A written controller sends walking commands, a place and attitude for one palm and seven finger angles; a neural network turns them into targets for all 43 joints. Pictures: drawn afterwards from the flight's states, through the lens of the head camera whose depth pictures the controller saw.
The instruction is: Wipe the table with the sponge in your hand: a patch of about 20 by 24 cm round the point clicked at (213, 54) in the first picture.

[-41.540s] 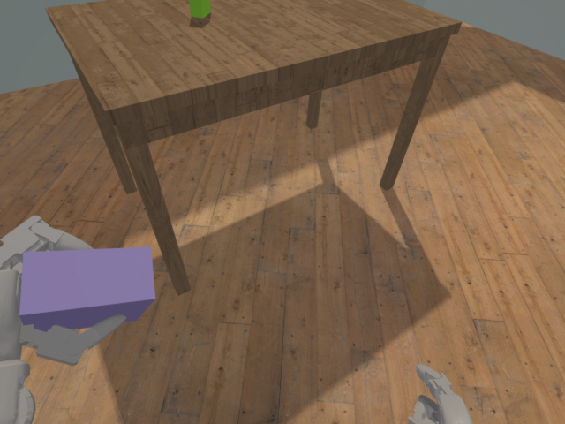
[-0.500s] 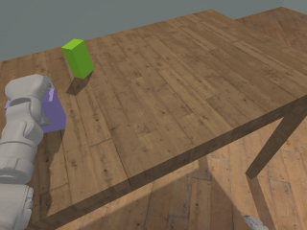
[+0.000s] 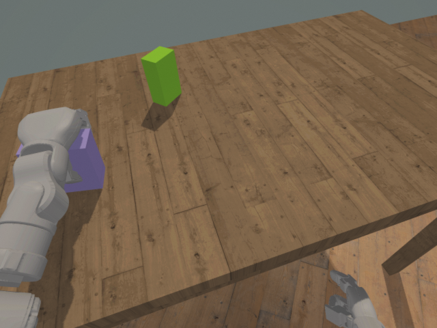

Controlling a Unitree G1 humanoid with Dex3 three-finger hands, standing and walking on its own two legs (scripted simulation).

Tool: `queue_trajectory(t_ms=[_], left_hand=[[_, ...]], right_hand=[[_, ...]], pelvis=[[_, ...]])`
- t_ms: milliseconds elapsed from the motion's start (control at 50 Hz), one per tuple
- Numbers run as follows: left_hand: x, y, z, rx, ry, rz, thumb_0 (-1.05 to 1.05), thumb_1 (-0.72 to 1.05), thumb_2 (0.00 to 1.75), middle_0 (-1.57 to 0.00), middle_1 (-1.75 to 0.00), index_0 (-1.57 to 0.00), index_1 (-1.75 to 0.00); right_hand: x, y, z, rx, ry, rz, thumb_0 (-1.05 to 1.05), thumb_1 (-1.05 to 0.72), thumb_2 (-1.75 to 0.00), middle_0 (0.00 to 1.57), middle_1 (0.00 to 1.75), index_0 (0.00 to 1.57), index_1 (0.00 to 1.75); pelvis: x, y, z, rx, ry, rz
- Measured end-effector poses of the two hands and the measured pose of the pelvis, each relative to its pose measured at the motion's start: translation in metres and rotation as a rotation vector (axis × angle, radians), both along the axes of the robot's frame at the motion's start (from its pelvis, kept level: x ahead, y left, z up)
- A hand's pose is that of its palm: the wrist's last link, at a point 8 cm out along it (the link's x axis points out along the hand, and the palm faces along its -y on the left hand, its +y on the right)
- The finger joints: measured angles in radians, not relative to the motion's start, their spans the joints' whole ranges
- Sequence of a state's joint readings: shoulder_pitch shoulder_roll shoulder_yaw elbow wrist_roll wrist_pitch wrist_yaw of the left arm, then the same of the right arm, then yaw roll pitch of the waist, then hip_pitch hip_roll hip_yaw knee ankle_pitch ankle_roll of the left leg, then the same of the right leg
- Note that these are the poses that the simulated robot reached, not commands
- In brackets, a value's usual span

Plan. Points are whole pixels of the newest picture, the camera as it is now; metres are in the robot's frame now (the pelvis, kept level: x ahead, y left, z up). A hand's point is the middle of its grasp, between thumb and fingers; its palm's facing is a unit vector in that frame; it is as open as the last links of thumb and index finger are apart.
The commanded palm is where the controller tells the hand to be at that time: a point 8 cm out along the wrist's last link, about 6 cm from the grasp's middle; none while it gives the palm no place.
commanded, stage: wipe back along the first lane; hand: left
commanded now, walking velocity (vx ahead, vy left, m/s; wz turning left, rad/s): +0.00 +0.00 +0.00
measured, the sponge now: (69, 168) +0.34 +0.34 +0.10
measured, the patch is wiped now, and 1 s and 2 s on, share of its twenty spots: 0.95 0.95 0.95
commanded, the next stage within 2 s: lift the sponge slowly off the table in 1.62 s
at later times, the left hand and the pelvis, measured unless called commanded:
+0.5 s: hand (67, 171) +0.31 +0.30 +0.14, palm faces +0.08 -0.07 -0.99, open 9.9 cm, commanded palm +0.27 +0.29 +0.18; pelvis +0.00 +0.01 +0.00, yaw -1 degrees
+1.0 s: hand (71, 192) +0.27 +0.28 +0.14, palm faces +0.12 -0.07 -0.99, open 9.9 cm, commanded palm +0.21 +0.27 +0.16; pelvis -0.01 -0.02 +0.00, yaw -2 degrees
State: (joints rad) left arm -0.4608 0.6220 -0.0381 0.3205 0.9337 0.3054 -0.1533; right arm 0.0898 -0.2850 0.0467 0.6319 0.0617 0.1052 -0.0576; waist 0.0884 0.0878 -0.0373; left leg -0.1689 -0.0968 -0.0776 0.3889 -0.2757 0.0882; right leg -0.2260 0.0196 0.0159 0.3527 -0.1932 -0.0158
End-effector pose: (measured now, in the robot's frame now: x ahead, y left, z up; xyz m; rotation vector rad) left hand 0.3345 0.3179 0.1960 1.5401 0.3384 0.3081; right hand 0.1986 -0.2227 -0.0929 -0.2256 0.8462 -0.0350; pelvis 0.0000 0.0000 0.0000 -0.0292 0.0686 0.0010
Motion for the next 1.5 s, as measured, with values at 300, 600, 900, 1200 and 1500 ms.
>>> queue_trajectory(t_ms=[300,600,900,1200,1500], left_hand=[[-0.033,-0.006,-0.004,-0.061,-0.091,0.013,-0.01,-0.51,1.09,-0.69,-1.4,-0.77,-1.37],[-0.054,-0.026,-0.004,-0.057,-0.105,0.021,-0.01,-0.51,1.09,-0.68,-1.4,-0.76,-1.38],[-0.081,-0.044,-0.006,-0.057,-0.134,0.04,-0.01,-0.5,1.09,-0.67,-1.42,-0.75,-1.4],[-0.115,-0.059,-0.005,-0.06,-0.14,0.05,-0.01,-0.49,1.08,-0.66,-1.43,-0.74,-1.4],[-0.136,-0.068,-0.006,-0.064,-0.154,0.045,-0.01,-0.49,1.08,-0.66,-1.43,-0.74,-1.4]], right_hand=[[0.019,0.034,0.0,0.051,-0.011,0.085,0.01,-0.91,-0.9,0.2,0.3,0.2,0.3],[0.02,0.033,0.01,0.061,-0.073,0.091,0.01,-0.91,-0.9,0.2,0.3,0.2,0.3],[0.017,0.008,0.014,0.072,-0.102,0.074,0.02,-0.91,-0.9,0.2,0.3,0.2,0.3],[0.016,-0.028,0.014,0.044,-0.12,0.036,0.02,-0.91,-0.9,0.2,0.3,0.2,0.3],[0.01,-0.029,0.013,0.056,-0.139,0.028,0.02,-0.91,-0.9,0.2,0.3,0.2,0.3]], pelvis=[[0.005,0.014,0.0,-0.005,-0.009,-0.004],[-0.004,0.01,-0.001,0.0,-0.037,-0.019],[-0.007,-0.012,-0.003,0.011,-0.057,-0.039],[-0.006,-0.032,-0.006,0.017,-0.069,-0.044],[-0.01,-0.039,-0.008,0.018,-0.079,-0.049]])
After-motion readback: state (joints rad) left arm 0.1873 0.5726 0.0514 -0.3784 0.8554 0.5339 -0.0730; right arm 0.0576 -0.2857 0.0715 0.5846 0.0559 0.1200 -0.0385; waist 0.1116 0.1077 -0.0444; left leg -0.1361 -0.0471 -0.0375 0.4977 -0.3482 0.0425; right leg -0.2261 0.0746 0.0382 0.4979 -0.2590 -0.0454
